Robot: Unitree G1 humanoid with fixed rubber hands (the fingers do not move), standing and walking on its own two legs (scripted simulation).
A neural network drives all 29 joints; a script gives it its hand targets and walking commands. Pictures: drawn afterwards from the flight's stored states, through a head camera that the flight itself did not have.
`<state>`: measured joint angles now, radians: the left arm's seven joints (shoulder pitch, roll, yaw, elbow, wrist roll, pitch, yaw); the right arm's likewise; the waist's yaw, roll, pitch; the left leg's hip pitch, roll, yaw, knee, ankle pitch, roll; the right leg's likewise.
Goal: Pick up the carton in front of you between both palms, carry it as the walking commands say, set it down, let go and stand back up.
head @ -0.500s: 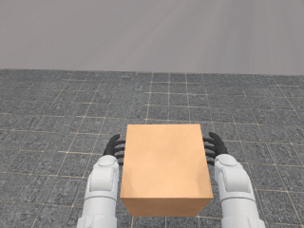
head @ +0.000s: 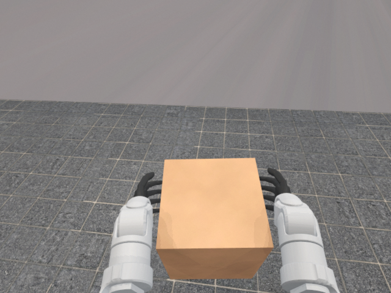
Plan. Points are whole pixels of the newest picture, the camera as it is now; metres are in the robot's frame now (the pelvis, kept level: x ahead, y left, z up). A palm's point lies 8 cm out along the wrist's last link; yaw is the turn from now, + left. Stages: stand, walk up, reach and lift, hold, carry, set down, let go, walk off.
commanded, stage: hold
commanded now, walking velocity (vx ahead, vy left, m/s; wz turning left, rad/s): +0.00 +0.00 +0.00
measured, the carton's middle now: (210, 222) +0.31 +0.00 -0.05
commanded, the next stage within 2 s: set down in 0.14 s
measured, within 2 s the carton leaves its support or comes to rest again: neither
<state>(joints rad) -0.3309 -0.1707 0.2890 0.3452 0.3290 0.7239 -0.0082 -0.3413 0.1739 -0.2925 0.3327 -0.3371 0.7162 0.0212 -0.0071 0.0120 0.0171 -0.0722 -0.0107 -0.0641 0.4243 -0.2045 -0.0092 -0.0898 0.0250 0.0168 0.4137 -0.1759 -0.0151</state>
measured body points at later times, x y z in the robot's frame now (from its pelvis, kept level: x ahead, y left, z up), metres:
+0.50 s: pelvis +0.02 +0.01 -0.01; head +0.05 +0.00 +0.44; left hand +0.36 +0.15 -0.01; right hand +0.35 -0.15 -0.01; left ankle +0.03 +0.13 -0.74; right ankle +0.04 -0.11 -0.74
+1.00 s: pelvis -0.04 +0.02 -0.13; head +0.17 +0.01 +0.27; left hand +0.39 +0.15 -0.20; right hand +0.38 -0.15 -0.20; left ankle +0.03 +0.13 -0.74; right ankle +0.04 -0.11 -0.74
